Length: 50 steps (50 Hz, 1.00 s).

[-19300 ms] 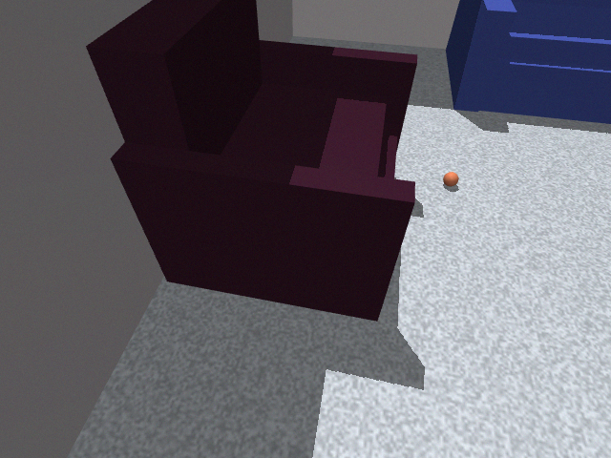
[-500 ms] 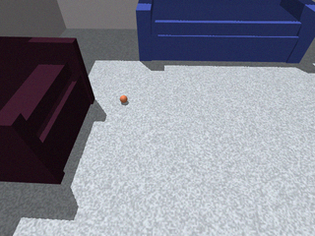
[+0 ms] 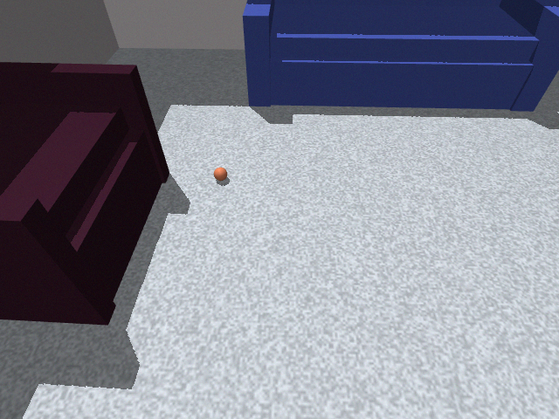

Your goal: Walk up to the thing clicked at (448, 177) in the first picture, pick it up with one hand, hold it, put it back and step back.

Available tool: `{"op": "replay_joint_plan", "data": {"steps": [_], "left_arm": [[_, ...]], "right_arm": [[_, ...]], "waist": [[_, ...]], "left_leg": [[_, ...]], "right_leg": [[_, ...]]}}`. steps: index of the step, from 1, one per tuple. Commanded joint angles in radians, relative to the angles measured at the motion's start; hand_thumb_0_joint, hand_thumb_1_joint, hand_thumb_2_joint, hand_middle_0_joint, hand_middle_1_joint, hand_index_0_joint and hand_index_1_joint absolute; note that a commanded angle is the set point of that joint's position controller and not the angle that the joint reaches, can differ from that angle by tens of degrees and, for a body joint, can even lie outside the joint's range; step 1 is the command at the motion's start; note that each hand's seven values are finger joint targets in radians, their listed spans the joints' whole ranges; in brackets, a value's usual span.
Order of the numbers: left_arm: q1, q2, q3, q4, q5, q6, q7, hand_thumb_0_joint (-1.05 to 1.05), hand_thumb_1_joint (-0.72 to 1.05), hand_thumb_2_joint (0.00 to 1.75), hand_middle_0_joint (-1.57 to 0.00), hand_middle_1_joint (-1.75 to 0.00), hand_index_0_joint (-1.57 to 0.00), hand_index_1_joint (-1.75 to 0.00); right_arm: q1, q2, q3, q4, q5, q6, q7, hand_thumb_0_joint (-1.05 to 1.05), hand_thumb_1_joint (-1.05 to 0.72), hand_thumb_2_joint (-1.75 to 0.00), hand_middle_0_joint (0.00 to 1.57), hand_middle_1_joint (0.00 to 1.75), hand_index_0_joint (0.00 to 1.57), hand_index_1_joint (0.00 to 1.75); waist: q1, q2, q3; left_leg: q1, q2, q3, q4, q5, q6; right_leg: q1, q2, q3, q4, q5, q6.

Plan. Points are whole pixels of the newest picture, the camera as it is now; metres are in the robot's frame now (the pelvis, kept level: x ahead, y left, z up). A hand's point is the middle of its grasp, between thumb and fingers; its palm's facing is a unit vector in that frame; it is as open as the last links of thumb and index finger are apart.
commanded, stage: walk up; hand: left
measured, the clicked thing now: (220, 174) +1.46 +0.30 -0.75
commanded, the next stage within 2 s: none
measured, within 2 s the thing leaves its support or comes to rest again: neither
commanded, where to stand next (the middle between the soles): +1.06 +0.04 m, yaw +3 degrees
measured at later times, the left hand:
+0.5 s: hand out of the picture +0.18 +0.36 -0.16, palm faces -0.01 -0.95 -0.33, open 7.4 cm
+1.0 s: hand (118, 287) +0.42 +0.33 -0.14, palm faces +0.02 -0.93 -0.36, open 7.4 cm
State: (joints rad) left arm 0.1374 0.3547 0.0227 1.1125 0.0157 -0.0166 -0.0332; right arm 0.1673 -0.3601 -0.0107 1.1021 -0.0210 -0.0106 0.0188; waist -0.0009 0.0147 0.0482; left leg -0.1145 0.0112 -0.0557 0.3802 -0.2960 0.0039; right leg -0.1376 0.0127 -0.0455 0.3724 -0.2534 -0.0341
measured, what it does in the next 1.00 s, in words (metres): walks ahead: left foot, then right foot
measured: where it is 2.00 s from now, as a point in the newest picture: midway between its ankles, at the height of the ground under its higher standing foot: (270, 285)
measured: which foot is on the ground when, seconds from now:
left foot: down 0.00-0.02, up 0.04-0.26, down 0.28-0.72, up 0.74-1.00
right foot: down 0.00-0.28, up 0.30-0.66, down 0.68-1.00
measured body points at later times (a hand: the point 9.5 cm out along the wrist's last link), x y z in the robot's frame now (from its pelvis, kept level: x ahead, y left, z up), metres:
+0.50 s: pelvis +0.14 +0.07 -0.01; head +0.14 +0.09 +0.44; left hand +0.18 +0.41 -0.14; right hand +0.19 -0.25 -0.11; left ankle +0.13 +0.19 -0.75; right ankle +0.20 -0.06 -0.70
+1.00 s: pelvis +0.37 +0.05 -0.01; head +0.39 +0.05 +0.44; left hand +0.42 +0.38 -0.12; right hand +0.48 -0.27 -0.12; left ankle +0.49 +0.20 -0.72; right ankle +0.35 -0.07 -0.75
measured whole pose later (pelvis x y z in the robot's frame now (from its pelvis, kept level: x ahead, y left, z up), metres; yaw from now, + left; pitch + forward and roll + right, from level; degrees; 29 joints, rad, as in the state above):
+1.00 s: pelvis +0.37 +0.05 -0.01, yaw +3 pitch -2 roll -1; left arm 0.29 0.41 0.05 0.86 0.01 -0.07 -0.08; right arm 0.25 -0.43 -0.07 0.89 -0.02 -0.06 0.08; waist 0.03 0.03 0.07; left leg -0.49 0.10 0.04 0.72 -0.24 0.00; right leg -0.13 -0.03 -0.11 0.48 -0.31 -0.02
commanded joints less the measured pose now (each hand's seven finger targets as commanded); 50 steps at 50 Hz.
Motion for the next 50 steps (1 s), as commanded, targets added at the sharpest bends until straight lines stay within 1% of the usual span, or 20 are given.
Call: {"op": "replay_joint_plan", "data": {"steps": [1,2,6,9,13,14,15,16,18,20,23,27,31,33,34,35,36,38,42,50], "left_arm": [[0.109,0.359,0.133,-0.099,0.027,-0.041,-0.005,0.00,0.90,0.90,-0.20,-0.30,-0.20,-0.30],[0.112,0.362,0.137,-0.124,0.033,-0.052,-0.005,0.00,0.90,0.90,-0.20,-0.30,-0.20,-0.30],[0.000,0.348,0.136,-0.179,0.030,-0.059,-0.010,0.00,0.90,0.90,-0.20,-0.30,-0.20,-0.30],[-0.013,0.342,0.128,-0.213,0.025,-0.052,-0.026,0.00,0.90,0.90,-0.20,-0.30,-0.20,-0.30],[-0.038,0.273,0.103,-0.240,0.030,-0.034,-0.037,0.00,0.90,0.90,-0.20,-0.30,-0.20,-0.30],[0.017,0.197,0.076,-0.247,0.024,-0.031,-0.039,0.00,0.90,0.90,-0.20,-0.30,-0.20,-0.30],[0.028,0.171,0.066,-0.264,0.014,-0.032,-0.033,0.00,0.90,0.90,-0.20,-0.30,-0.20,-0.30],[0.010,0.276,0.080,-0.253,0.016,-0.031,-0.025,0.00,0.90,0.90,-0.20,-0.30,-0.20,-0.30],[0.104,0.306,0.089,-0.198,-0.011,-0.032,-0.029,0.00,0.90,0.90,-0.20,-0.30,-0.20,-0.30],[0.143,0.319,0.096,-0.166,-0.005,-0.035,-0.038,0.00,0.90,0.90,-0.20,-0.30,-0.20,-0.30],[0.092,0.300,0.097,-0.200,0.003,-0.031,-0.060,0.00,0.90,0.90,-0.20,-0.30,-0.20,-0.30],[-0.009,0.280,0.095,-0.248,0.007,-0.037,-0.074,0.00,0.90,0.90,-0.20,-0.30,-0.20,-0.30],[-0.008,0.251,0.094,-0.253,0.007,-0.049,-0.066,0.00,0.90,0.90,-0.20,-0.30,-0.20,-0.30],[0.081,0.263,0.108,-0.231,0.007,-0.055,-0.055,0.00,0.90,0.90,-0.20,-0.30,-0.20,-0.30],[0.207,0.302,0.130,-0.203,0.008,-0.064,-0.040,0.00,0.90,0.90,-0.20,-0.30,-0.20,-0.30],[0.319,0.401,0.158,-0.198,0.013,-0.073,-0.023,0.00,0.90,0.90,-0.20,-0.30,-0.20,-0.30],[0.318,0.451,0.159,-0.210,-0.006,-0.072,-0.021,0.00,0.90,0.90,-0.20,-0.30,-0.20,-0.30],[0.202,0.391,0.141,-0.248,-0.029,-0.067,-0.014,0.00,0.90,0.90,-0.20,-0.30,-0.20,-0.30],[0.122,0.317,0.112,-0.291,-0.017,-0.079,-0.010,0.00,0.90,0.90,-0.20,-0.30,-0.20,-0.30],[0.081,0.349,0.114,-0.352,0.000,-0.080,-0.028,0.00,0.90,0.90,-0.20,-0.30,-0.20,-0.30]], "right_arm": [[-0.148,-0.225,-0.082,-0.178,-0.023,-0.035,0.017,0.00,-0.90,-0.90,0.20,0.30,0.20,0.30],[-0.161,-0.222,-0.087,-0.189,-0.027,-0.042,0.017,0.00,-0.90,-0.90,0.20,0.30,0.20,0.30],[-0.024,-0.254,-0.117,-0.172,-0.013,-0.050,0.048,0.00,-0.90,-0.90,0.20,0.30,0.20,0.30],[-0.021,-0.239,-0.128,-0.183,-0.020,-0.050,0.062,0.00,-0.90,-0.90,0.20,0.30,0.20,0.30],[0.265,-0.282,-0.171,-0.105,-0.026,-0.063,0.041,0.00,-0.90,-0.90,0.20,0.30,0.20,0.30],[0.349,-0.364,-0.193,-0.099,-0.034,-0.068,0.026,0.00,-0.90,-0.90,0.20,0.30,0.20,0.30],[0.330,-0.443,-0.194,-0.147,-0.037,-0.080,0.016,0.00,-0.90,-0.90,0.20,0.30,0.20,0.30],[0.196,-0.453,-0.191,-0.191,-0.001,-0.079,0.017,0.00,-0.90,-0.90,0.20,0.30,0.20,0.30],[0.068,-0.383,-0.158,-0.227,0.002,-0.087,0.018,0.00,-0.90,-0.90,0.20,0.30,0.20,0.30],[0.054,-0.335,-0.141,-0.244,0.004,-0.093,0.017,0.00,-0.90,-0.90,0.20,0.30,0.20,0.30],[0.078,-0.344,-0.141,-0.253,-0.002,-0.099,0.022,0.00,-0.90,-0.90,0.20,0.30,0.20,0.30],[0.109,-0.347,-0.143,-0.263,0.004,-0.103,0.023,0.00,-0.90,-0.90,0.20,0.30,0.20,0.30],[0.109,-0.340,-0.139,-0.278,0.007,-0.090,0.019,0.00,-0.90,-0.90,0.20,0.30,0.20,0.30],[0.108,-0.324,-0.131,-0.290,0.009,-0.081,0.015,0.00,-0.90,-0.90,0.20,0.30,0.20,0.30],[0.141,-0.275,-0.111,-0.293,0.011,-0.080,0.015,0.00,-0.90,-0.90,0.20,0.30,0.20,0.30],[0.180,-0.201,-0.082,-0.321,0.024,-0.082,0.013,0.00,-0.90,-0.90,0.20,0.30,0.20,0.30],[0.155,-0.250,-0.093,-0.324,0.026,-0.076,0.006,0.00,-0.90,-0.90,0.20,0.30,0.20,0.30],[0.120,-0.292,-0.104,-0.284,0.030,-0.069,0.004,0.00,-0.90,-0.90,0.20,0.30,0.20,0.30],[0.171,-0.261,-0.101,-0.255,0.015,-0.063,0.032,0.00,-0.90,-0.90,0.20,0.30,0.20,0.30],[0.093,-0.244,-0.120,-0.290,0.000,-0.079,0.060,0.00,-0.90,-0.90,0.20,0.30,0.20,0.30]], "waist": [[0.122,-0.179,0.056],[0.135,-0.140,0.076],[0.040,-0.147,0.011],[0.030,-0.179,0.048],[-0.116,0.033,-0.051],[-0.154,0.301,-0.074],[-0.139,0.328,-0.063],[-0.091,0.129,0.017],[0.002,0.071,0.059],[0.009,0.122,0.060],[-0.004,0.141,0.085],[-0.034,0.107,0.072],[-0.016,0.089,0.011],[0.042,0.028,-0.041],[0.098,-0.094,-0.133],[0.139,-0.332,-0.207],[0.134,-0.332,-0.168],[0.096,-0.123,-0.052],[0.023,-0.170,0.035],[0.010,-0.142,-0.007]], "left_leg": [[-0.544,0.005,0.061,0.362,-0.192,0.051],[-0.608,0.064,0.011,0.427,-0.171,0.033],[-0.438,0.104,-0.008,0.385,-0.157,0.016],[-0.264,0.071,0.069,0.268,-0.052,-0.007],[0.239,0.003,0.142,0.157,0.017,0.004],[0.341,0.132,-0.105,-0.020,-0.321,0.061],[0.251,0.394,-0.659,-0.267,-0.628,0.160],[0.056,0.452,-0.710,-0.327,-0.684,0.234],[-0.003,0.361,-0.415,-0.237,-0.478,0.217],[-0.063,0.284,-0.215,-0.230,-0.323,0.188],[-0.105,0.283,-0.133,-0.264,-0.268,0.211],[-0.041,0.250,-0.053,-0.234,-0.186,0.200],[-0.020,0.235,0.017,-0.081,0.153,0.170],[-0.082,0.193,0.082,0.118,0.310,0.136],[-0.136,0.131,0.128,0.369,0.325,0.106],[-0.351,0.020,0.175,0.674,0.097,0.049],[-0.523,-0.042,0.104,0.778,-0.222,0.038],[-0.514,0.046,-0.038,0.863,-0.139,0.037],[-0.425,0.094,0.027,0.634,-0.024,0.015],[-0.180,0.080,0.130,0.232,0.135,-0.001]], "right_leg": [[0.199,-0.374,0.440,-0.227,-0.582,-0.194],[0.207,-0.460,0.517,-0.267,-0.467,-0.256],[0.113,-0.347,0.306,-0.256,-0.417,-0.190],[-0.080,-0.273,0.170,-0.218,-0.355,-0.154],[-0.400,-0.161,0.018,0.161,-0.425,-0.099],[-0.552,-0.049,-0.078,0.527,-0.401,-0.066],[-0.670,0.062,0.056,0.776,-0.350,-0.021],[-0.588,-0.037,0.195,0.784,-0.275,-0.029],[-0.534,-0.101,0.192,0.748,-0.131,-0.009],[-0.446,-0.124,0.150,0.634,-0.064,0.016],[-0.394,-0.139,0.089,0.490,-0.042,0.053],[-0.367,-0.137,0.042,0.300,0.048,0.036],[-0.214,-0.086,-0.024,0.215,0.083,0.012],[-0.011,-0.035,-0.073,0.158,0.070,-0.007],[0.179,-0.044,-0.036,0.103,0.015,-0.030],[0.338,-0.271,0.334,0.007,-0.175,-0.095],[0.348,-0.435,0.676,-0.132,-0.215,-0.212],[0.166,-0.395,0.485,-0.099,-0.097,-0.232],[-0.048,-0.269,0.202,-0.131,-0.006,-0.190],[-0.171,-0.268,0.107,-0.090,-0.190,-0.167]]}}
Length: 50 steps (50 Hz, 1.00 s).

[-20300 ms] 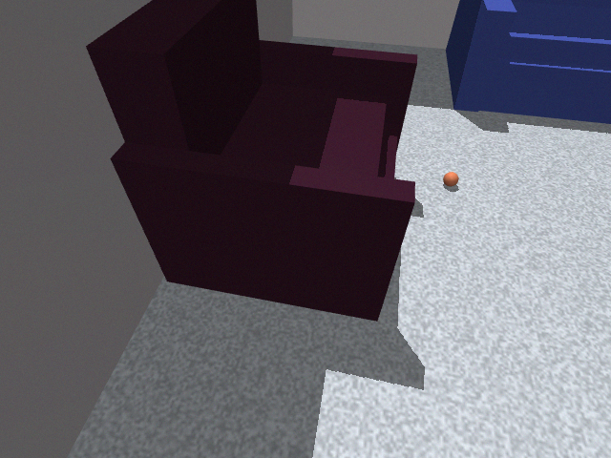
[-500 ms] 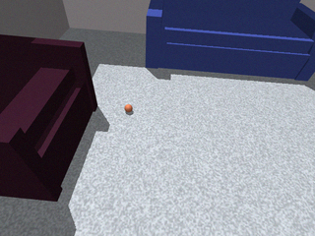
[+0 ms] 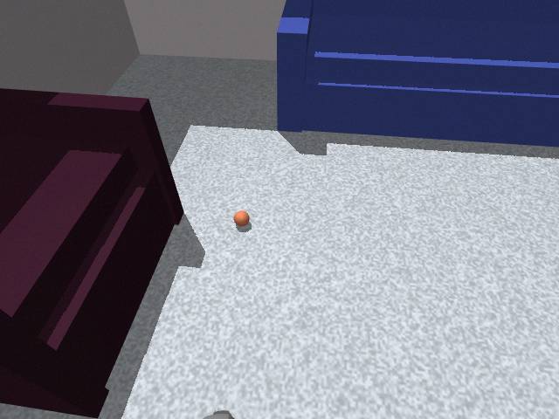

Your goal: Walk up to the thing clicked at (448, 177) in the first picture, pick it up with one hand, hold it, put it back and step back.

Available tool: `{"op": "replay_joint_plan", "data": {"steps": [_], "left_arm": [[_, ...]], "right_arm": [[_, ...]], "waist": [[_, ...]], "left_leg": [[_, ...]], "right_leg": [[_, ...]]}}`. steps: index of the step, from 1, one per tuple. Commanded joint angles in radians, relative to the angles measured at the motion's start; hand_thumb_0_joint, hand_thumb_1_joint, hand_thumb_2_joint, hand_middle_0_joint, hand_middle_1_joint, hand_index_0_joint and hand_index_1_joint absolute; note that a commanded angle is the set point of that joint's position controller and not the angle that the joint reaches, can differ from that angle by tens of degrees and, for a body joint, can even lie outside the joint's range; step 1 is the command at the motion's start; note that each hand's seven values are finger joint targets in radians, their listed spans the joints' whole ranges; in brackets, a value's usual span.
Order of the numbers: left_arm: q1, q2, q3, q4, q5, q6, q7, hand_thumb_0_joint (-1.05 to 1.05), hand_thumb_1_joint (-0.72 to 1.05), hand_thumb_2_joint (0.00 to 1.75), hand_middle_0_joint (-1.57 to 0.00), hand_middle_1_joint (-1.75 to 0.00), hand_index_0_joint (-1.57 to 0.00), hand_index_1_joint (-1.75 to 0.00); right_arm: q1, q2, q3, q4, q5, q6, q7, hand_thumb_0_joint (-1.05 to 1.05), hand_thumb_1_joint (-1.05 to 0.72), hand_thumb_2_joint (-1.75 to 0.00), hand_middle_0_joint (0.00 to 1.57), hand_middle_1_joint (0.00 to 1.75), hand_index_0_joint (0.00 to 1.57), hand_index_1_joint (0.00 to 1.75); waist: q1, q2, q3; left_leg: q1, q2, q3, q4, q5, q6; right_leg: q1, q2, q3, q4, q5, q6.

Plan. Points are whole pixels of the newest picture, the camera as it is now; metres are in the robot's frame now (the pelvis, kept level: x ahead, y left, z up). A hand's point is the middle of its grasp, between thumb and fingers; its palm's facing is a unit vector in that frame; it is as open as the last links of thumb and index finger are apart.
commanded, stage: walk up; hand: left
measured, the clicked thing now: (241, 218) +1.09 +0.20 -0.73
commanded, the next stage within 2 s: none
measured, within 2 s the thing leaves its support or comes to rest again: neither
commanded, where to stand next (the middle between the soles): +0.68 -0.04 m, yaw +0 degrees
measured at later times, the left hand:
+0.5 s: hand (153, 320) +0.33 +0.25 -0.14, palm faces -0.09 -0.91 -0.40, open 7.4 cm
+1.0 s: hand (167, 280) +0.43 +0.25 -0.16, palm faces -0.02 -0.94 -0.35, open 7.4 cm
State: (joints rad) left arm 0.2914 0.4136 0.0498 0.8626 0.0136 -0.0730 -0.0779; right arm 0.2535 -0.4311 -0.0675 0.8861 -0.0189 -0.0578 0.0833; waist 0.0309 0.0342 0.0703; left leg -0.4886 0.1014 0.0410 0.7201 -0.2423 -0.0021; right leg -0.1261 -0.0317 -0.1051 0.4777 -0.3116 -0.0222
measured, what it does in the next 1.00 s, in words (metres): walks ahead: left foot, then right foot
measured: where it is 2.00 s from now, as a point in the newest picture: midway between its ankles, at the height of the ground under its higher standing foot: (296, 316)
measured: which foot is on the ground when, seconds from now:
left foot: up 0.00-0.06, down 0.08-0.50, up 0.52-0.90, down 0.92-1.00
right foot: down 0.00-0.10, up 0.12-0.46, down 0.48-0.96, up 0.98-1.00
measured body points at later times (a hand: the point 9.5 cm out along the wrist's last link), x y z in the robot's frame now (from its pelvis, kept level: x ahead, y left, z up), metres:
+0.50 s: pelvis +0.23 -0.03 -0.02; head +0.24 -0.05 +0.43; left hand +0.33 +0.30 -0.11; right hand +0.24 -0.36 -0.14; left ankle +0.16 +0.13 -0.73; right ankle +0.33 -0.15 -0.74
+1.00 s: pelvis +0.42 -0.02 -0.02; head +0.44 -0.01 +0.43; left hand +0.43 +0.30 -0.14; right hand +0.53 -0.35 -0.10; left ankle +0.50 +0.08 -0.74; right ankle +0.35 -0.15 -0.70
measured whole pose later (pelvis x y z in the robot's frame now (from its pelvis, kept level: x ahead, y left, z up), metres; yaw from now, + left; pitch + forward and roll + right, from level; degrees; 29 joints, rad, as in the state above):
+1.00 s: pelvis +0.42 -0.02 -0.02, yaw +0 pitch -2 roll -1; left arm 0.37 0.43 0.04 0.88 0.00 -0.04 -0.04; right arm 0.25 -0.42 -0.06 0.84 -0.02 -0.08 0.06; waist 0.03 -0.02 0.09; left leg -0.38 0.03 0.08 0.63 -0.21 0.04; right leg -0.25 -0.04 -0.05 0.93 -0.47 -0.04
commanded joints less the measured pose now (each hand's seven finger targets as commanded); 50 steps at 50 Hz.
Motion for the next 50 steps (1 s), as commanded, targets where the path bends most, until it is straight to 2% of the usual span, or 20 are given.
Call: {"op": "replay_joint_plan", "data": {"steps": [1,3,4,5,6,11,16,22,23,24,25,26,31,40,43,45,46,47,48,50], "left_arm": [[-0.074,0.286,0.081,-0.100,0.001,-0.019,0.016,0.00,0.90,0.90,-0.20,-0.30,-0.20,-0.30],[-0.036,0.214,0.051,-0.100,0.006,-0.015,0.019,0.00,0.90,0.90,-0.20,-0.30,-0.20,-0.30],[0.011,0.144,0.031,-0.111,-0.009,-0.014,0.024,0.00,0.90,0.90,-0.20,-0.30,-0.20,-0.30],[0.017,0.166,0.036,-0.104,-0.014,-0.007,0.032,0.00,0.90,0.90,-0.20,-0.30,-0.20,-0.30],[0.009,0.262,0.050,-0.088,-0.009,-0.001,0.045,0.00,0.90,0.90,-0.20,-0.30,-0.20,-0.30],[0.078,0.231,0.055,-0.013,-0.014,0.004,0.021,0.00,0.90,0.90,-0.20,-0.30,-0.20,-0.30],[-0.061,0.198,0.056,-0.059,0.001,0.011,-0.006,0.00,0.90,0.90,-0.20,-0.30,-0.20,-0.30],[0.018,0.211,0.083,-0.013,0.004,-0.004,-0.004,0.00,0.90,0.90,-0.20,-0.30,-0.20,-0.30],[0.102,0.243,0.102,0.009,0.004,-0.012,0.006,0.00,0.90,0.90,-0.20,-0.30,-0.20,-0.30],[0.205,0.313,0.127,0.018,0.012,-0.022,0.023,0.00,0.90,0.90,-0.20,-0.30,-0.20,-0.30],[0.190,0.389,0.130,-0.011,0.003,-0.027,0.032,0.00,0.90,0.90,-0.20,-0.30,-0.20,-0.30],[0.127,0.385,0.121,-0.032,-0.008,-0.023,0.031,0.00,0.90,0.90,-0.20,-0.30,-0.20,-0.30],[0.002,0.264,0.086,-0.066,-0.015,-0.027,0.041,0.00,0.90,0.90,-0.20,-0.30,-0.20,-0.30],[0.063,0.273,0.089,-0.094,-0.003,-0.033,0.034,0.00,0.90,0.90,-0.20,-0.30,-0.20,-0.30],[0.055,0.279,0.082,-0.101,-0.006,-0.025,0.035,0.00,0.90,0.90,-0.20,-0.30,-0.20,-0.30],[0.041,0.253,0.063,-0.109,-0.005,-0.019,0.038,0.00,0.90,0.90,-0.20,-0.30,-0.20,-0.30],[0.062,0.207,0.044,-0.112,-0.010,-0.018,0.043,0.00,0.90,0.90,-0.20,-0.30,-0.20,-0.30],[0.092,0.129,0.024,-0.133,-0.022,-0.016,0.043,0.00,0.90,0.90,-0.20,-0.30,-0.20,-0.30],[0.099,0.213,0.042,-0.104,-0.020,-0.006,0.058,0.00,0.90,0.90,-0.20,-0.30,-0.20,-0.30],[0.075,0.237,0.041,-0.084,-0.018,-0.002,0.061,0.00,0.90,0.90,-0.20,-0.30,-0.20,-0.30]], "right_arm": [[0.045,-0.175,-0.069,-0.064,-0.004,-0.037,-0.009,0.00,-0.90,-0.90,0.20,0.30,0.20,0.30],[0.199,-0.241,-0.096,-0.014,-0.009,-0.048,-0.030,0.00,-0.90,-0.90,0.20,0.30,0.20,0.30],[0.290,-0.325,-0.117,-0.015,-0.027,-0.055,-0.045,0.00,-0.90,-0.90,0.20,0.30,0.20,0.30],[0.252,-0.369,-0.118,-0.059,-0.012,-0.059,-0.054,0.00,-0.90,-0.90,0.20,0.30,0.20,0.30],[0.186,-0.373,-0.118,-0.073,0.024,-0.056,-0.053,0.00,-0.90,-0.90,0.20,0.30,0.20,0.30],[0.060,-0.251,-0.067,-0.100,0.015,-0.060,-0.053,0.00,-0.90,-0.90,0.20,0.30,0.20,0.30],[0.091,-0.277,-0.073,-0.110,0.012,-0.060,-0.050,0.00,-0.90,-0.90,0.20,0.30,0.20,0.30],[0.024,-0.248,-0.063,-0.142,0.014,-0.039,-0.051,0.00,-0.90,-0.90,0.20,0.30,0.20,0.30],[0.057,-0.207,-0.045,-0.140,0.009,-0.037,-0.052,0.00,-0.90,-0.90,0.20,0.30,0.20,0.30],[0.085,-0.137,-0.021,-0.150,0.011,-0.038,-0.052,0.00,-0.90,-0.90,0.20,0.30,0.20,0.30],[0.095,-0.146,-0.018,-0.158,0.022,-0.031,-0.055,0.00,-0.90,-0.90,0.20,0.30,0.20,0.30],[0.051,-0.226,-0.043,-0.133,0.010,-0.018,-0.066,0.00,-0.90,-0.90,0.20,0.30,0.20,0.30],[0.151,-0.205,-0.040,-0.043,0.018,-0.008,-0.042,0.00,-0.90,-0.90,0.20,0.30,0.20,0.30],[-0.039,-0.156,-0.041,-0.105,-0.005,-0.017,-0.011,0.00,-0.90,-0.90,0.20,0.30,0.20,0.30],[-0.037,-0.151,-0.043,-0.108,-0.002,-0.029,-0.012,0.00,-0.90,-0.90,0.20,0.30,0.20,0.30],[0.070,-0.179,-0.058,-0.077,-0.003,-0.038,-0.025,0.00,-0.90,-0.90,0.20,0.30,0.20,0.30],[0.177,-0.229,-0.077,-0.052,-0.010,-0.043,-0.037,0.00,-0.90,-0.90,0.20,0.30,0.20,0.30],[0.239,-0.327,-0.103,-0.071,-0.024,-0.048,-0.050,0.00,-0.90,-0.90,0.20,0.30,0.20,0.30],[0.219,-0.354,-0.110,-0.096,0.009,-0.045,-0.054,0.00,-0.90,-0.90,0.20,0.30,0.20,0.30],[0.154,-0.286,-0.086,-0.108,0.028,-0.039,-0.060,0.00,-0.90,-0.90,0.20,0.30,0.20,0.30]], "waist": [[-0.048,-0.124,-0.041],[-0.132,0.074,-0.128],[-0.159,0.292,-0.171],[-0.140,0.219,-0.125],[-0.113,0.081,-0.093],[-0.030,0.130,-0.032],[-0.072,0.127,-0.011],[0.015,0.022,-0.066],[0.057,-0.084,-0.120],[0.104,-0.311,-0.151],[0.089,-0.369,-0.117],[0.074,-0.231,-0.050],[-0.021,-0.209,-0.007],[0.034,-0.152,0.010],[0.015,-0.132,-0.009],[-0.062,-0.055,-0.066],[-0.108,0.076,-0.143],[-0.125,0.286,-0.192],[-0.121,0.170,-0.188],[-0.085,0.029,-0.086]], "left_leg": [[0.277,-0.031,0.056,-0.146,0.108,0.007],[0.535,-0.066,0.043,-0.180,-0.025,0.044],[0.628,0.153,-0.312,-0.332,-0.251,0.123],[0.590,0.346,-0.753,-0.528,-0.397,0.202],[0.500,0.372,-0.734,-0.524,-0.399,0.260],[0.318,0.186,-0.191,-0.450,0.025,0.203],[0.331,0.181,-0.121,-0.462,0.026,0.229],[0.170,0.121,-0.023,-0.245,-0.025,0.153],[0.111,0.077,0.010,-0.047,0.019,0.128],[-0.013,-0.020,0.079,0.260,-0.056,0.086],[-0.207,-0.136,0.040,0.410,-0.285,0.044],[-0.177,-0.058,-0.078,0.484,-0.296,0.041],[-0.059,-0.003,-0.077,0.326,-0.061,0.025],[-0.012,-0.009,0.001,-0.065,0.046,0.006],[0.116,-0.044,0.041,-0.143,0.049,0.022],[0.353,-0.080,0.045,-0.208,0.047,0.049],[0.518,-0.025,-0.065,-0.274,-0.050,0.093],[0.686,0.238,-0.497,-0.358,-0.131,0.188],[0.639,0.354,-0.697,-0.440,-0.150,0.288],[0.515,0.282,-0.464,-0.406,0.060,0.268]], "right_leg": [[-0.216,-0.207,0.143,-0.123,-0.122,-0.164],[-0.315,-0.124,0.060,0.226,0.072,-0.119],[-0.467,-0.014,-0.002,0.569,-0.003,-0.059],[-0.609,0.086,0.110,0.695,-0.212,-0.032],[-0.590,0.006,0.212,0.753,-0.173,-0.040],[-0.433,-0.085,0.161,0.532,-0.022,0.001],[-0.411,-0.087,0.086,0.284,0.051,0.013],[-0.028,-0.012,0.010,0.098,0.156,-0.011],[0.128,-0.005,0.042,0.075,0.073,-0.025],[0.211,-0.161,0.280,-0.077,-0.175,-0.061],[0.215,-0.388,0.741,-0.280,-0.306,-0.169],[0.073,-0.418,0.770,-0.268,-0.347,-0.227],[-0.093,-0.226,0.312,-0.252,-0.069,-0.175],[-0.055,-0.229,0.197,-0.231,-0.042,-0.186],[-0.077,-0.233,0.168,-0.144,0.093,-0.172],[-0.171,-0.193,0.108,0.050,0.251,-0.133],[-0.242,-0.118,0.031,0.300,0.298,-0.091],[-0.502,0.016,0.004,0.578,-0.002,-0.021],[-0.553,0.030,0.089,0.664,-0.232,-0.027],[-0.544,-0.028,0.190,0.709,-0.147,-0.029]]}}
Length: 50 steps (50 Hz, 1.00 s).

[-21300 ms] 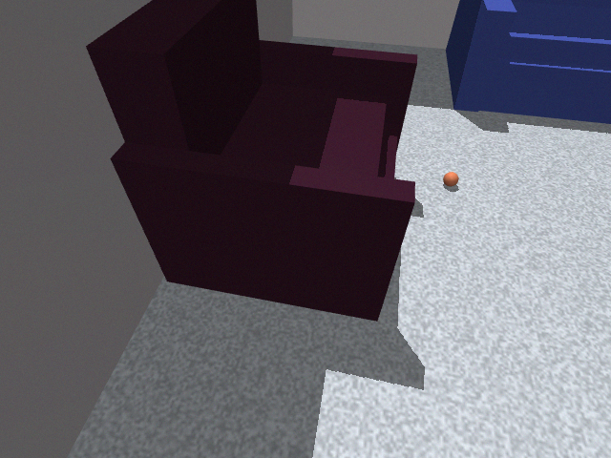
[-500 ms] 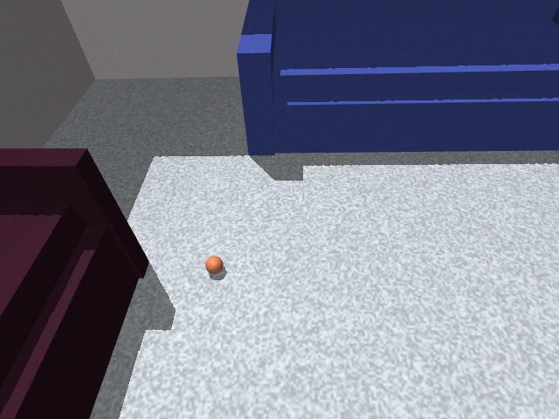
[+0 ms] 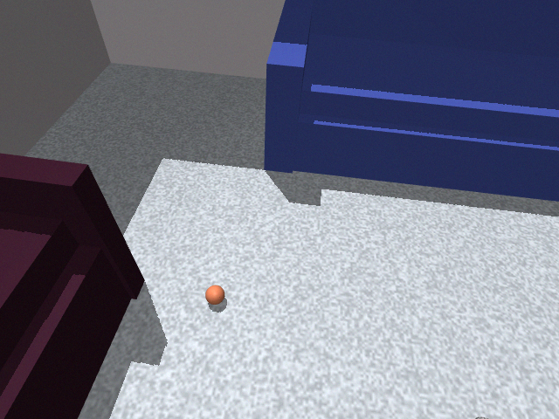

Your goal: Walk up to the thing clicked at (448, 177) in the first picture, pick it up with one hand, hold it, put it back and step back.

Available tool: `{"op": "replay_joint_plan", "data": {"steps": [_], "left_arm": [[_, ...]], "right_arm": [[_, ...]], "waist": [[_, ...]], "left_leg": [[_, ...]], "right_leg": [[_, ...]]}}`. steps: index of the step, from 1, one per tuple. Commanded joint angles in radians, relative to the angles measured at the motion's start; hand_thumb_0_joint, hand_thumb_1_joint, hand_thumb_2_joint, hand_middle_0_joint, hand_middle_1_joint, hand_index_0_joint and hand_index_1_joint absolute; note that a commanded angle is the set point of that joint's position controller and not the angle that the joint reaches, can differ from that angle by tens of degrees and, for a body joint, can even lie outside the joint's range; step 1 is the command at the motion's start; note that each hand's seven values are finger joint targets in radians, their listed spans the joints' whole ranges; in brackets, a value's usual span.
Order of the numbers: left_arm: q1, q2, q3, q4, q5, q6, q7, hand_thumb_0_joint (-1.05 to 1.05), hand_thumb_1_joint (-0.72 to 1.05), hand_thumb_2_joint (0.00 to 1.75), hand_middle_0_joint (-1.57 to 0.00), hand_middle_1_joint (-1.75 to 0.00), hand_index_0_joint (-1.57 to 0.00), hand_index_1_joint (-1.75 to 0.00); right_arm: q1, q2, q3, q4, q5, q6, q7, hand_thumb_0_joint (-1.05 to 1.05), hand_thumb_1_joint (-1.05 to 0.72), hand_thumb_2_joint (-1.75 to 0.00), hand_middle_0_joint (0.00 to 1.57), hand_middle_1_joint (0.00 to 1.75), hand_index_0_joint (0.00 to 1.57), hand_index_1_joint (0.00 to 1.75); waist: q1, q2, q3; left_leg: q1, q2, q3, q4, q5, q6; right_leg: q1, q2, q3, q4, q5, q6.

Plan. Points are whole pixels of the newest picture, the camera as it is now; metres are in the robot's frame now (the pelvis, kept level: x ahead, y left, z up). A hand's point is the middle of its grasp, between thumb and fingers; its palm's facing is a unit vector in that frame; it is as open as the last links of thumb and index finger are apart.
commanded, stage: walk up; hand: left
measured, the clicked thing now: (215, 294) +0.67 +0.22 -0.72
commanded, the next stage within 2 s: stand in 1.96 s
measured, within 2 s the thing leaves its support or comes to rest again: neither
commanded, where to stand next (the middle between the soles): +0.26 -0.02 m, yaw +0 degrees
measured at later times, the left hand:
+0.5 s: hand (132, 375) +0.22 +0.23 -0.11, palm faces -0.04 -0.89 -0.45, open 7.4 cm
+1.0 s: hand (138, 364) +0.25 +0.24 -0.15, palm faces -0.01 -0.94 -0.33, open 7.4 cm
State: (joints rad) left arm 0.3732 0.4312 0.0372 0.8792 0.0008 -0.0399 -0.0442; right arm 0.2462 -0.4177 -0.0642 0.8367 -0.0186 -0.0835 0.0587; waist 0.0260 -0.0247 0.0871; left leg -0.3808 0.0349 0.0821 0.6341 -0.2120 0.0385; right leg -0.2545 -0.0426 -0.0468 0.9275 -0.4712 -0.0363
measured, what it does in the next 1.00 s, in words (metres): walks ahead: right foot, then left foot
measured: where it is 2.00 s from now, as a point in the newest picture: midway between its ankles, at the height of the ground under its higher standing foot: outside the picture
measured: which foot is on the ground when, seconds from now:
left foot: down 0.00-0.34, up 0.36-0.66, down 0.68-1.00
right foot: up 0.00-0.30, down 0.32-1.00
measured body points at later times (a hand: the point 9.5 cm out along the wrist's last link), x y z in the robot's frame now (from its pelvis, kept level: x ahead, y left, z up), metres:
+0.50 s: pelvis +0.14 -0.04 +0.01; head +0.18 -0.08 +0.45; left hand +0.22 +0.28 -0.08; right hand +0.20 -0.36 -0.13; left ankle +0.14 +0.09 -0.67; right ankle +0.20 -0.16 -0.72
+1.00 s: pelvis +0.19 -0.01 +0.01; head +0.20 +0.00 +0.46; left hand +0.25 +0.29 -0.13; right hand +0.31 -0.31 -0.11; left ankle +0.23 +0.11 -0.72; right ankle +0.20 -0.16 -0.72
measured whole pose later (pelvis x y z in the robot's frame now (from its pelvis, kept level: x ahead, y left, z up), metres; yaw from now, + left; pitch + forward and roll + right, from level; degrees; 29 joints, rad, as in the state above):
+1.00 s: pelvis +0.19 -0.01 +0.01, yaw +1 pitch -2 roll -1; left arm 0.13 0.37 -0.02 1.08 -0.01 -0.02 -0.01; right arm 0.07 -0.36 0.01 1.05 0.00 -0.01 0.02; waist 0.02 0.00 0.08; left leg -0.30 0.04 0.00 0.58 -0.24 -0.01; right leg -0.23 -0.05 -0.06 0.54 -0.27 0.03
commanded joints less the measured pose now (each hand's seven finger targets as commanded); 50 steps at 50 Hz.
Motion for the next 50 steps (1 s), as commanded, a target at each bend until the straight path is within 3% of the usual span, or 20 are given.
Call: {"op": "replay_joint_plan", "data": {"steps": [1,4,7,10,14,16,17,18,20,24,30,32,33,34,35,36,40,42,44,50], "left_arm": [[-0.003,0.210,0.057,-0.082,-0.008,-0.034,0.025,0.00,0.90,0.90,-0.20,-0.30,-0.20,-0.30],[0.049,0.187,0.060,-0.048,-0.005,-0.024,0.009,0.00,0.90,0.90,-0.20,-0.30,-0.20,-0.30],[-0.022,0.176,0.064,-0.069,0.006,-0.023,-0.009,0.00,0.90,0.90,-0.20,-0.30,-0.20,-0.30],[-0.070,0.170,0.071,-0.069,0.009,-0.032,-0.015,0.00,0.90,0.90,-0.20,-0.30,-0.20,-0.30],[-0.018,0.172,0.083,-0.035,0.014,-0.047,-0.010,0.00,0.90,0.90,-0.20,-0.30,-0.20,-0.30],[0.097,0.225,0.106,-0.004,0.019,-0.067,0.013,0.00,0.90,0.90,-0.20,-0.30,-0.20,-0.30],[0.093,0.304,0.113,-0.020,0.027,-0.077,0.036,0.00,0.90,0.90,-0.20,-0.30,-0.20,-0.30],[0.055,0.341,0.110,-0.041,0.012,-0.067,0.036,0.00,0.90,0.90,-0.20,-0.30,-0.20,-0.30],[-0.006,0.286,0.092,-0.059,-0.005,-0.064,0.044,0.00,0.90,0.90,-0.20,-0.30,-0.20,-0.30],[-0.067,0.245,0.072,-0.077,0.004,-0.060,0.057,0.00,0.90,0.90,-0.20,-0.30,-0.20,-0.30],[-0.165,0.242,0.054,-0.075,0.006,-0.038,0.065,0.00,0.90,0.90,-0.20,-0.30,-0.20,-0.30],[-0.206,0.221,0.040,-0.070,-0.006,-0.022,0.064,0.00,0.90,0.90,-0.20,-0.30,-0.20,-0.30],[-0.191,0.193,0.030,-0.067,-0.009,-0.015,0.064,0.00,0.90,0.90,-0.20,-0.30,-0.20,-0.30],[-0.172,0.153,0.019,-0.059,-0.015,-0.006,0.061,0.00,0.90,0.90,-0.20,-0.30,-0.20,-0.30],[-0.143,0.151,0.015,-0.033,-0.024,0.008,0.063,0.00,0.90,0.90,-0.20,-0.30,-0.20,-0.30],[-0.147,0.170,0.023,0.009,-0.014,0.013,0.066,0.00,0.90,0.90,-0.20,-0.30,-0.20,-0.30],[-0.188,0.199,0.023,0.068,-0.003,-0.006,0.061,0.00,0.90,0.90,-0.20,-0.30,-0.20,-0.30],[-0.261,0.200,0.015,0.080,-0.005,-0.004,0.057,0.00,0.90,0.90,-0.20,-0.30,-0.20,-0.30],[-0.250,0.171,0.001,0.114,-0.010,-0.003,0.057,0.00,0.90,0.90,-0.20,-0.30,-0.20,-0.30],[-0.288,0.167,-0.004,0.174,-0.008,-0.009,0.054,0.00,0.90,0.90,-0.20,-0.30,-0.20,-0.30]], "right_arm": [[0.138,-0.269,-0.077,-0.060,0.025,-0.013,-0.039,0.00,-0.90,-0.90,0.20,0.30,0.20,0.30],[0.082,-0.249,-0.063,-0.076,0.019,-0.020,-0.035,0.00,-0.90,-0.90,0.20,0.30,0.20,0.30],[0.074,-0.264,-0.069,-0.094,0.010,-0.018,-0.030,0.00,-0.90,-0.90,0.20,0.30,0.20,0.30],[0.068,-0.276,-0.073,-0.102,0.008,-0.013,-0.022,0.00,-0.90,-0.90,0.20,0.30,0.20,0.30],[0.002,-0.269,-0.066,-0.122,0.012,0.011,-0.011,0.00,-0.90,-0.90,0.20,0.30,0.20,0.30],[0.061,-0.164,-0.026,-0.120,0.012,0.019,-0.016,0.00,-0.90,-0.90,0.20,0.30,0.20,0.30],[0.083,-0.067,0.009,-0.123,0.016,0.024,-0.024,0.00,-0.90,-0.90,0.20,0.30,0.20,0.30],[0.073,-0.172,-0.023,-0.104,0.008,0.042,-0.041,0.00,-0.90,-0.90,0.20,0.30,0.20,0.30],[0.102,-0.203,-0.033,-0.054,0.021,0.054,-0.049,0.00,-0.90,-0.90,0.20,0.30,0.20,0.30],[0.126,-0.183,-0.034,-0.008,0.012,0.064,-0.044,0.00,-0.90,-0.90,0.20,0.30,0.20,0.30],[0.061,-0.147,-0.028,0.030,0.014,0.073,-0.047,0.00,-0.90,-0.90,0.20,0.30,0.20,0.30],[0.071,-0.168,-0.039,0.055,0.009,0.062,-0.053,0.00,-0.90,-0.90,0.20,0.30,0.20,0.30],[0.061,-0.200,-0.044,0.054,0.004,0.055,-0.057,0.00,-0.90,-0.90,0.20,0.30,0.20,0.30],[0.006,-0.246,-0.050,0.042,-0.003,0.051,-0.059,0.00,-0.90,-0.90,0.20,0.30,0.20,0.30],[-0.072,-0.274,-0.044,0.023,0.012,0.049,-0.057,0.00,-0.90,-0.90,0.20,0.30,0.20,0.30],[-0.110,-0.263,-0.037,0.033,0.014,0.053,-0.055,0.00,-0.90,-0.90,0.20,0.30,0.20,0.30],[-0.164,-0.175,0.009,0.079,0.021,0.064,-0.053,0.00,-0.90,-0.90,0.20,0.30,0.20,0.30],[-0.140,-0.186,0.010,0.121,0.018,0.063,-0.053,0.00,-0.90,-0.90,0.20,0.30,0.20,0.30],[-0.184,-0.188,0.014,0.133,0.018,0.059,-0.051,0.00,-0.90,-0.90,0.20,0.30,0.20,0.30],[-0.233,-0.176,0.022,0.182,0.025,0.056,-0.053,0.00,-0.90,-0.90,0.20,0.30,0.20,0.30]], "waist": [[-0.064,0.092,-0.066],[-0.027,0.188,-0.048],[-0.048,0.202,-0.010],[-0.054,0.195,-0.008],[0.003,0.149,-0.024],[0.065,-0.087,-0.106],[0.052,-0.309,-0.093],[0.047,-0.203,-0.062],[0.015,-0.088,-0.053],[-0.012,-0.129,-0.098],[-0.029,-0.163,-0.135],[-0.058,-0.106,-0.144],[-0.054,-0.029,-0.145],[-0.021,0.089,-0.145],[0.004,0.147,-0.131],[0.002,0.140,-0.121],[0.003,0.118,-0.098],[-0.028,0.124,-0.089],[-0.010,0.127,-0.103],[-0.018,0.077,-0.143]], "left_leg": [[0.348,0.299,-0.402,-0.314,0.099,0.194],[0.205,0.229,-0.215,-0.334,0.157,0.167],[0.166,0.231,-0.190,-0.374,0.002,0.201],[0.104,0.214,-0.171,-0.369,-0.106,0.188],[-0.013,0.187,-0.141,-0.248,-0.266,0.149],[-0.104,0.100,-0.063,0.085,-0.194,0.084],[-0.230,-0.032,0.021,0.357,-0.311,0.006],[-0.243,-0.026,-0.084,0.428,-0.374,-0.005],[-0.238,0.016,-0.169,0.477,-0.303,-0.007],[-0.117,0.026,-0.135,0.377,-0.215,-0.024],[0.093,0.003,-0.048,0.081,-0.068,-0.030],[0.190,-0.018,-0.041,-0.037,0.060,-0.011],[0.201,0.033,-0.110,-0.104,0.129,0.007],[0.172,0.166,-0.303,-0.166,0.129,0.053],[0.062,0.249,-0.416,-0.229,-0.006,0.141],[-0.006,0.250,-0.421,-0.231,-0.067,0.165],[-0.001,0.089,-0.214,-0.136,-0.077,0.016],[0.074,0.090,-0.225,-0.175,-0.079,0.016],[0.076,0.121,-0.255,-0.212,-0.062,0.032],[0.176,0.105,-0.200,-0.222,0.099,0.012]], "right_leg": [[-0.391,-0.039,0.147,0.216,0.061,-0.013],[-0.267,-0.056,0.090,0.094,0.140,0.017],[-0.268,-0.074,0.039,-0.066,0.167,0.037],[-0.176,-0.059,0.005,-0.212,0.245,0.035],[0.035,0.005,-0.052,-0.330,0.299,0.026],[0.271,-0.038,0.079,-0.467,0.163,-0.003],[0.261,-0.298,0.479,-0.639,0.149,-0.075],[0.167,-0.400,0.645,-0.669,0.146,-0.192],[0.163,-0.332,0.466,-0.605,0.331,-0.191],[0.080,-0.245,0.220,-0.539,0.566,-0.170],[-0.049,-0.235,0.119,-0.416,0.679,-0.153],[-0.117,-0.203,0.100,-0.334,0.526,-0.107],[-0.141,-0.164,0.079,-0.290,0.414,-0.066],[-0.171,-0.076,0.032,-0.224,0.222,-0.013],[-0.096,0.010,0.002,-0.181,0.031,0.008],[-0.015,0.002,0.016,-0.182,-0.023,0.010],[0.014,-0.094,0.137,-0.437,0.173,-0.019],[-0.039,-0.090,0.120,-0.421,0.198,-0.017],[0.009,-0.050,0.071,-0.426,0.213,0.002],[0.063,-0.082,0.077,-0.507,0.357,0.014]]}}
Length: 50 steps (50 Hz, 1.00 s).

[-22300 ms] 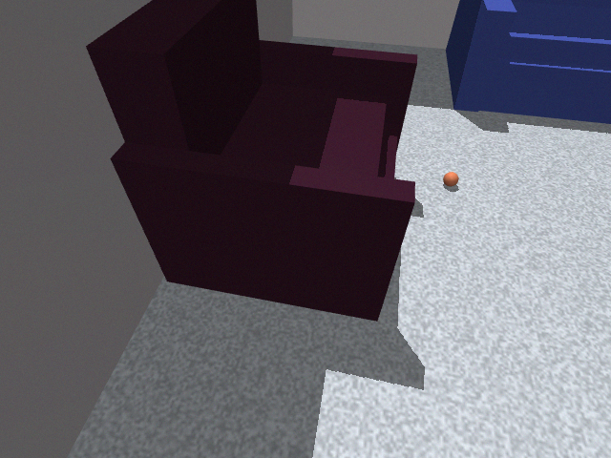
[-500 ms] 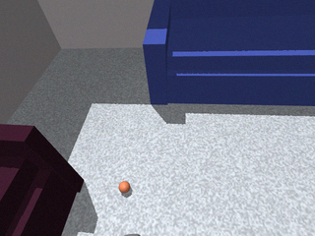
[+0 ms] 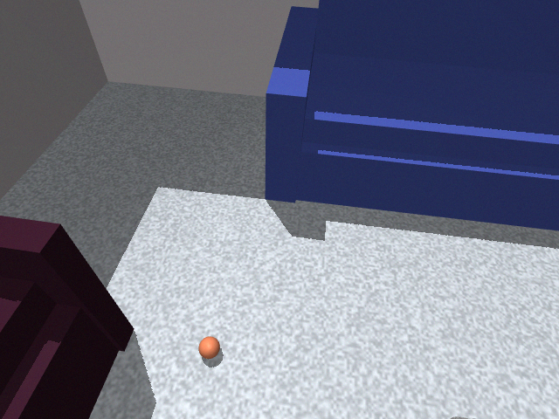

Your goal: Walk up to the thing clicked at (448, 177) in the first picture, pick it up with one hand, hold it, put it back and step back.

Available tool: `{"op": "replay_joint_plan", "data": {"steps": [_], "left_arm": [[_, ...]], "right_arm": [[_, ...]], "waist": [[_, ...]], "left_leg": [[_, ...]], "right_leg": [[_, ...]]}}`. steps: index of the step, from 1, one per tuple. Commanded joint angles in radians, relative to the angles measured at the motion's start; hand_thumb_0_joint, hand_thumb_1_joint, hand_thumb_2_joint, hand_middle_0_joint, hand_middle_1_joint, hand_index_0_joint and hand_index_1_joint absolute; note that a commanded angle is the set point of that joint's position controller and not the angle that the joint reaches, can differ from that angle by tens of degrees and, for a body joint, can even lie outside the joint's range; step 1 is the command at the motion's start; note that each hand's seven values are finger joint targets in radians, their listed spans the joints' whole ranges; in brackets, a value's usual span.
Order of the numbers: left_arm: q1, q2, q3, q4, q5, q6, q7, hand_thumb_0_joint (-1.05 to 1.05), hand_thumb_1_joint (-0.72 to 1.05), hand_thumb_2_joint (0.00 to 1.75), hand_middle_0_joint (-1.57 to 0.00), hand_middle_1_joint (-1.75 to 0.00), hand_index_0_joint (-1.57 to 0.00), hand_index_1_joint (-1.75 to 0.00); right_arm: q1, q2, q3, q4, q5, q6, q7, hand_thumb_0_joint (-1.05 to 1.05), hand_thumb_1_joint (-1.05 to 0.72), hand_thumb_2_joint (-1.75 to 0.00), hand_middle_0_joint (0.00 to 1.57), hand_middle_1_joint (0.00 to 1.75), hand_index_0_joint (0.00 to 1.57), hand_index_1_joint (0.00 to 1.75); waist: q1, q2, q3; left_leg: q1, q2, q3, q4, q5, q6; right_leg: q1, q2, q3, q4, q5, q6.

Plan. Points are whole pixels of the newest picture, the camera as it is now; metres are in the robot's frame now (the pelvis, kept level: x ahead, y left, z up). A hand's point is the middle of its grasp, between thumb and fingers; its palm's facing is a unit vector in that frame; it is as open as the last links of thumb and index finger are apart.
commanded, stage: walk up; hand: left
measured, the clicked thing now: (209, 347) +0.49 +0.22 -0.73
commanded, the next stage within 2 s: stand in 0.96 s
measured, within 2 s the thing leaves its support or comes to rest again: neither
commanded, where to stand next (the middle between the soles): +0.07 +0.00 m, yaw -1 degrees
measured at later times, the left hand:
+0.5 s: hand out of the picture +0.09 +0.26 -0.14, palm faces -0.02 -0.94 -0.35, open 7.4 cm
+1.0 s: hand out of the picture +0.10 +0.25 -0.14, palm faces -0.03 -0.94 -0.33, open 7.4 cm
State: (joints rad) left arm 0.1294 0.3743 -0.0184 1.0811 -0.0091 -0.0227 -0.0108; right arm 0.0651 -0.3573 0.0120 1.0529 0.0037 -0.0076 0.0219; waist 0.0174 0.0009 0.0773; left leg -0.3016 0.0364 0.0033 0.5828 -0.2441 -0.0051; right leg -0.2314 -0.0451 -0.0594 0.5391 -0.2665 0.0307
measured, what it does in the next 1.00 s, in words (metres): stands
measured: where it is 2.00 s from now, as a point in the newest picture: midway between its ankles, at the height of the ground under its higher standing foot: outside the picture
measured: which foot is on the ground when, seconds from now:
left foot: down 0.00-1.00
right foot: down 0.00-1.00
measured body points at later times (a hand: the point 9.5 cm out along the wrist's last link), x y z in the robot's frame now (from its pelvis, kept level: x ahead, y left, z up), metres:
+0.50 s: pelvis +0.01 +0.00 +0.02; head +0.02 +0.00 +0.47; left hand +0.09 +0.31 -0.11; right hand +0.10 -0.30 -0.12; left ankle +0.04 +0.12 -0.73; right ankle +0.01 -0.14 -0.73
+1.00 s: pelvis +0.01 +0.00 +0.02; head +0.02 +0.00 +0.47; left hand +0.10 +0.30 -0.12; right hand +0.09 -0.30 -0.12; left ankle +0.04 +0.12 -0.73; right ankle +0.01 -0.14 -0.73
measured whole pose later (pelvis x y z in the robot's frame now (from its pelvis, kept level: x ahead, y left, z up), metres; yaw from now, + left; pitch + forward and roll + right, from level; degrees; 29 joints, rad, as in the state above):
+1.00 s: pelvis +0.01 +0.00 +0.02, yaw +0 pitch -2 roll +0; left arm 0.08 0.35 0.01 1.16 0.01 -0.01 -0.01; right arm 0.08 -0.34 -0.01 1.16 -0.01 0.00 0.02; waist -0.01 0.01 0.05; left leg -0.17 0.02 0.02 0.35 -0.14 -0.01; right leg -0.11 -0.06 -0.05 0.32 -0.17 0.04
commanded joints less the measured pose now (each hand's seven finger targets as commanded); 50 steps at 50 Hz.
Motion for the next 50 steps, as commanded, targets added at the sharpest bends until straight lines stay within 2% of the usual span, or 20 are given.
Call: {"op": "replay_joint_plan", "data": {"steps": [1,4,12,16,18,34,46,48,50], "left_arm": [[-0.056,0.221,0.051,-0.024,0.000,-0.026,0.020,0.00,0.90,0.90,-0.20,-0.30,-0.20,-0.30],[-0.070,0.207,0.048,0.002,0.001,-0.024,0.020,0.00,0.90,0.90,-0.20,-0.30,-0.20,-0.30],[-0.104,0.203,0.049,0.035,0.009,-0.017,0.015,0.00,0.90,0.90,-0.20,-0.30,-0.20,-0.30],[-0.103,0.203,0.053,0.041,0.012,-0.018,0.015,0.00,0.90,0.90,-0.20,-0.30,-0.20,-0.30],[-0.108,0.203,0.056,0.039,0.013,-0.016,0.015,0.00,0.90,0.90,-0.20,-0.30,-0.20,-0.30],[-0.110,0.193,0.067,0.030,0.018,-0.009,0.015,0.00,0.90,0.90,-0.20,-0.30,-0.20,-0.30],[-0.108,0.185,0.067,0.021,0.020,-0.009,0.018,0.00,0.90,0.90,-0.20,-0.30,-0.20,-0.30],[-0.092,0.185,0.062,0.019,0.022,-0.010,0.017,0.00,0.90,0.90,-0.20,-0.30,-0.20,-0.30],[-0.097,0.181,0.061,0.016,0.021,-0.009,0.016,0.00,0.90,0.90,-0.20,-0.30,-0.20,-0.30]], "right_arm": [[-0.050,-0.233,-0.053,-0.026,0.003,-0.020,-0.016,0.00,-0.90,-0.90,0.20,0.30,0.20,0.30],[-0.076,-0.226,-0.054,-0.007,0.005,-0.017,-0.016,0.00,-0.90,-0.90,0.20,0.30,0.20,0.30],[-0.101,-0.217,-0.051,0.032,0.000,-0.011,-0.014,0.00,-0.90,-0.90,0.20,0.30,0.20,0.30],[-0.097,-0.207,-0.049,0.041,0.000,-0.012,-0.012,0.00,-0.90,-0.90,0.20,0.30,0.20,0.30],[-0.095,-0.209,-0.050,0.045,-0.001,-0.011,-0.012,0.00,-0.90,-0.90,0.20,0.30,0.20,0.30],[-0.059,-0.208,-0.056,0.046,-0.008,-0.011,-0.016,0.00,-0.90,-0.90,0.20,0.30,0.20,0.30],[-0.043,-0.204,-0.060,0.042,-0.009,-0.010,-0.018,0.00,-0.90,-0.90,0.20,0.30,0.20,0.30],[-0.034,-0.202,-0.059,0.039,-0.016,-0.015,-0.020,0.00,-0.90,-0.90,0.20,0.30,0.20,0.30],[-0.038,-0.209,-0.060,0.042,-0.017,-0.017,-0.020,0.00,-0.90,-0.90,0.20,0.30,0.20,0.30]], "waist": [[-0.011,0.043,-0.140],[-0.008,0.036,-0.144],[-0.006,-0.002,-0.118],[-0.006,-0.013,-0.128],[-0.007,-0.009,-0.120],[-0.016,0.006,-0.106],[-0.022,0.002,-0.120],[-0.026,-0.013,-0.133],[-0.023,0.000,-0.101]], "left_leg": [[0.112,0.102,-0.116,-0.177,0.154,0.053],[0.137,0.105,-0.110,-0.199,0.188,0.049],[0.154,0.092,-0.100,-0.283,0.104,0.031],[0.182,0.092,-0.089,-0.282,0.152,0.025],[0.170,0.091,-0.089,-0.290,0.132,0.022],[0.138,0.089,-0.097,-0.314,0.096,0.021],[0.156,0.091,-0.089,-0.299,0.149,0.023],[0.173,0.102,-0.092,-0.304,0.164,0.018],[0.147,0.099,-0.098,-0.320,0.125,0.015]], "right_leg": [[0.045,-0.082,0.093,-0.126,0.166,-0.050],[0.067,-0.087,0.086,-0.162,0.182,-0.044],[0.087,-0.103,0.094,-0.243,0.136,-0.035],[0.099,-0.107,0.095,-0.265,0.144,-0.032],[0.099,-0.103,0.093,-0.275,0.135,-0.031],[0.118,-0.097,0.086,-0.277,0.128,-0.032],[0.125,-0.097,0.083,-0.276,0.158,-0.032],[0.125,-0.104,0.088,-0.277,0.133,-0.029],[0.117,-0.099,0.085,-0.279,0.097,-0.028]]}}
